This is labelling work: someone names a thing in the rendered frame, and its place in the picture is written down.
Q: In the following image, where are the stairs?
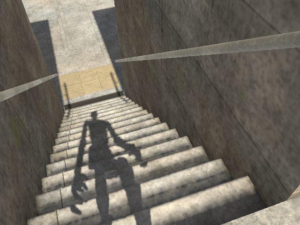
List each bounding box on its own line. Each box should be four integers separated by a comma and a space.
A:
27, 96, 267, 225

